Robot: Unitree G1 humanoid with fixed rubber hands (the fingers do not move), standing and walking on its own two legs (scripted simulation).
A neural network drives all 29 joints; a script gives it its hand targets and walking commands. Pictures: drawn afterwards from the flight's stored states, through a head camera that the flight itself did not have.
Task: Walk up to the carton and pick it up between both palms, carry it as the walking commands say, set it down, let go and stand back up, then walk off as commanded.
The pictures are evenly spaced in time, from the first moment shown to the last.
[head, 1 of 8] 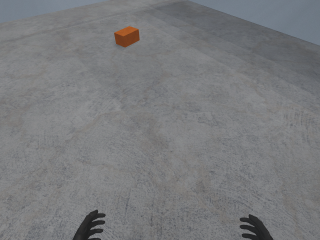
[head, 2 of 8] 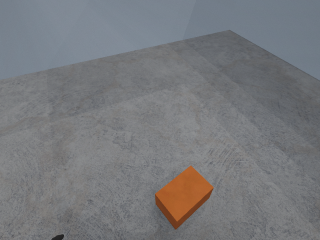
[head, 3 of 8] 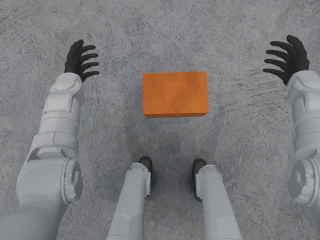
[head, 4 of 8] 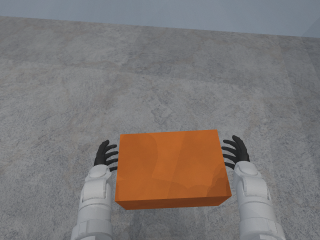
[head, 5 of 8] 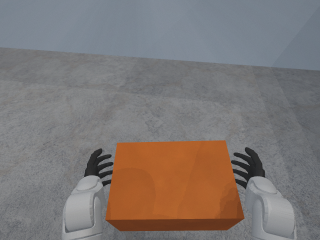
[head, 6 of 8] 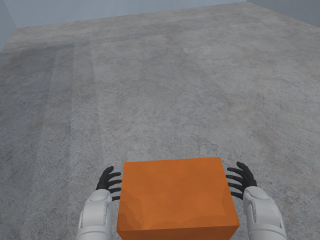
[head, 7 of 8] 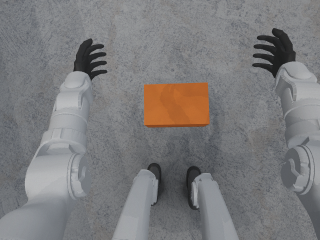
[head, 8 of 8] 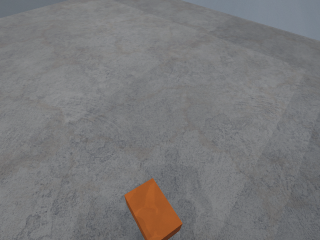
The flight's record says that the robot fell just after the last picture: no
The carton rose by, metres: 0.72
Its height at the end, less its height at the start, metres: +0.00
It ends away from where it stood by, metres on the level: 1.32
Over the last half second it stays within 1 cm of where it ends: yes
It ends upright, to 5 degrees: yes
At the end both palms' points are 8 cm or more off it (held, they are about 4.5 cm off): yes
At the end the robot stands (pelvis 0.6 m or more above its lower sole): yes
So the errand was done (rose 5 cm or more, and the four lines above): yes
